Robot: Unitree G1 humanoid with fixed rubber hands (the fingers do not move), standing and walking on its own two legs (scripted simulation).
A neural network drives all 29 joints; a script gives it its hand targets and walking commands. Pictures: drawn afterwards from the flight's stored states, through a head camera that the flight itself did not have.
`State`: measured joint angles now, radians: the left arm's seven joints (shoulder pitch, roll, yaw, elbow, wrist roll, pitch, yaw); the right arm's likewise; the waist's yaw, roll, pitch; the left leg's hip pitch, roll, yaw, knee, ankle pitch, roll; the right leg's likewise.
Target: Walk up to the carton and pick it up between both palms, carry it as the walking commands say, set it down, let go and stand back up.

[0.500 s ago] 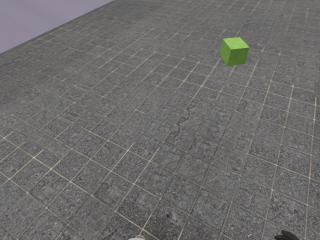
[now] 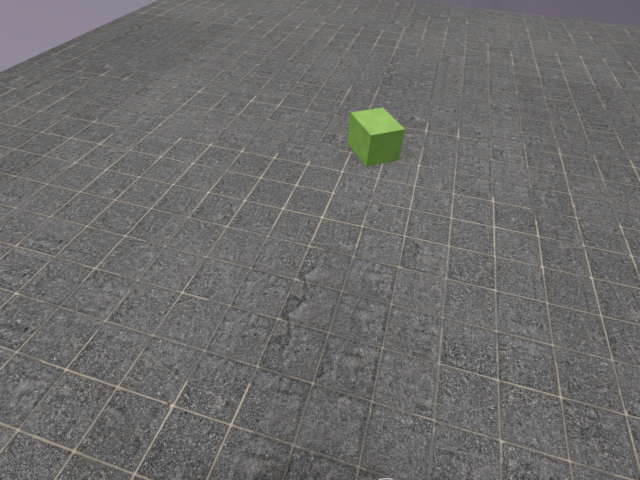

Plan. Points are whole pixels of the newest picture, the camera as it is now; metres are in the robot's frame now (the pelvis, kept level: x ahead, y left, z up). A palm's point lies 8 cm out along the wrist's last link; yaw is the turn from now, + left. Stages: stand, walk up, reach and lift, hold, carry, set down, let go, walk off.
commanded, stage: walk up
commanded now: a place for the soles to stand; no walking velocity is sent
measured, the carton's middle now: (374, 136) +2.03 -0.38 -0.68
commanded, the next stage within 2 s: none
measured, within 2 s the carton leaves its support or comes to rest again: neither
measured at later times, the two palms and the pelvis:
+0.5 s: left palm (113, 384) +0.31 +0.30 -0.08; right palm (530, 362) +0.35 -0.35 -0.10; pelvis +0.24 -0.03 +0.00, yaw -1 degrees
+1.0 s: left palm (152, 256) +0.58 +0.32 -0.11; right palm (482, 255) +0.55 -0.32 -0.06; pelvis +0.48 +0.01 +0.00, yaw -3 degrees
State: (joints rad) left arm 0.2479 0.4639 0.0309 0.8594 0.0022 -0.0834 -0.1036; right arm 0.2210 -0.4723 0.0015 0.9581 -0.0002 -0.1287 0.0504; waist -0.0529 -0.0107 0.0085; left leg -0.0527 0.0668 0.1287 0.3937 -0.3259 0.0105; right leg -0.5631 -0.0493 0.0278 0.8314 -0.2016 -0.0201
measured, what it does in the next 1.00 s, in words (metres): walks ahead: right foot, then left foot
